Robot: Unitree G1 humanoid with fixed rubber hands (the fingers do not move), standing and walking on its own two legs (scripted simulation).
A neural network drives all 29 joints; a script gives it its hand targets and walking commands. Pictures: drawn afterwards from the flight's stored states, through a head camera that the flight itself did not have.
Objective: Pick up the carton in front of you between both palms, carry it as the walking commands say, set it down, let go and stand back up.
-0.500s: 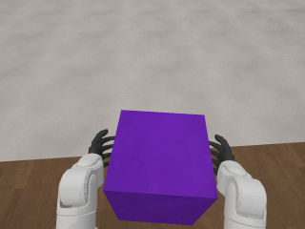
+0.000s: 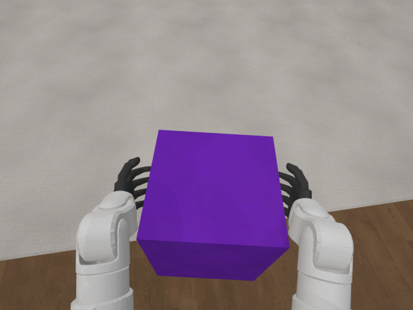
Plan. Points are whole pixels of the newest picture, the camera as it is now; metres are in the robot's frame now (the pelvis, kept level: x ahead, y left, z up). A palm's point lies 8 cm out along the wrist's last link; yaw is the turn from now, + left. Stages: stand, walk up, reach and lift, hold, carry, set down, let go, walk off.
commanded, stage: carry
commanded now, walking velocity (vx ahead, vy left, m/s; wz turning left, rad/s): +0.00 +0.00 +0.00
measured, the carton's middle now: (210, 212) +0.31 -0.01 +0.00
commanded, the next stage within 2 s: none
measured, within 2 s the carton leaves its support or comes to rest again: neither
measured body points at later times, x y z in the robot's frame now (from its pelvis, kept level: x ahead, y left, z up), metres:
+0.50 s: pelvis +0.13 -0.02 +0.00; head +0.15 -0.02 +0.45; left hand +0.49 +0.15 +0.10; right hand +0.51 -0.15 +0.10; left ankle +0.07 +0.06 -0.73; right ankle +0.10 -0.12 -0.73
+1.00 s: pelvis +0.16 -0.02 +0.02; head +0.22 -0.02 +0.46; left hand +0.53 +0.15 +0.11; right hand +0.54 -0.16 +0.11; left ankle +0.08 +0.07 -0.72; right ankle +0.10 -0.12 -0.72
